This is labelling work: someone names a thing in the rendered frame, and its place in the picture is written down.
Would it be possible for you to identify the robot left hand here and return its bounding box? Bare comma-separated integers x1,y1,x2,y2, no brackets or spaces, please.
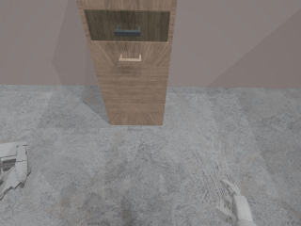
0,140,32,201

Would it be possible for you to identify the cabinet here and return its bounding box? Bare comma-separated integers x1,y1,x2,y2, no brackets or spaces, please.
76,0,178,126

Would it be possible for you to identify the robot right hand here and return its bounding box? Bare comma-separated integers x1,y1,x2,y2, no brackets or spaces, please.
216,179,254,226

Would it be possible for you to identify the drawer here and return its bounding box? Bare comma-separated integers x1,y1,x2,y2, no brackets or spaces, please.
85,9,170,42

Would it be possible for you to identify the handle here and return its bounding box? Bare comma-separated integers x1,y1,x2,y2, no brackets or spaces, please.
119,58,142,65
115,26,141,37

